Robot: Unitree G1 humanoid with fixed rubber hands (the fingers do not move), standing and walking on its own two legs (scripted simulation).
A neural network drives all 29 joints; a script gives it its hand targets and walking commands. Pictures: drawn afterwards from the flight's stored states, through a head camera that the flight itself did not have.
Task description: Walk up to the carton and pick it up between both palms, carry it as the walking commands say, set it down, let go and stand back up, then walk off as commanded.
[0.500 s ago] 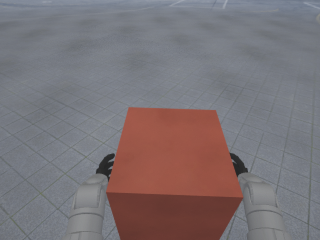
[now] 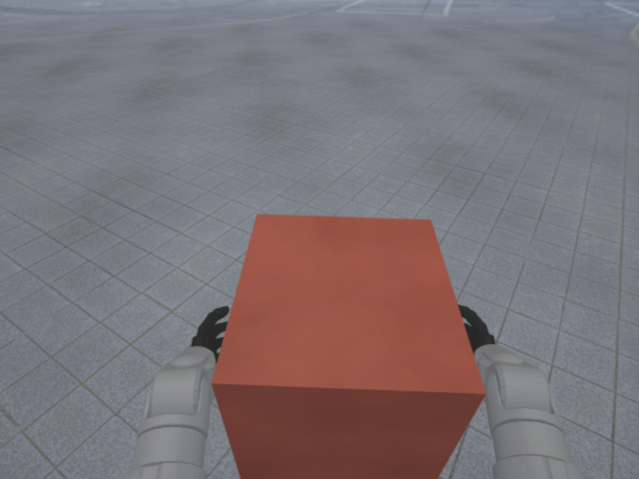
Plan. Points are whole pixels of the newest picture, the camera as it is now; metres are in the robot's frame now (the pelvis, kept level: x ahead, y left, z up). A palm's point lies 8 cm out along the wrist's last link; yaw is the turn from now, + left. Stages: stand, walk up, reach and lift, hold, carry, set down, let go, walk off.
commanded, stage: reach and lift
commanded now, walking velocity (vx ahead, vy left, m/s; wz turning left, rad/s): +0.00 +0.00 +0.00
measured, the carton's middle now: (339, 353) +0.33 +0.00 -0.01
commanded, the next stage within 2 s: hold in 0.02 s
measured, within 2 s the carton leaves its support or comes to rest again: neither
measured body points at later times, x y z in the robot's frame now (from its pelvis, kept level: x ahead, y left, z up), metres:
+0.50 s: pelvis +0.00 +0.00 +0.00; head -0.06 +0.01 +0.45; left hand +0.30 +0.18 +0.03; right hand +0.30 -0.18 +0.04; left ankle +0.01 +0.12 -0.74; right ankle +0.04 -0.14 -0.74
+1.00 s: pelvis -0.02 -0.05 -0.02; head -0.08 -0.05 +0.43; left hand +0.27 +0.12 +0.06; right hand +0.26 -0.24 +0.05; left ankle +0.01 +0.12 -0.74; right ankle +0.04 -0.14 -0.74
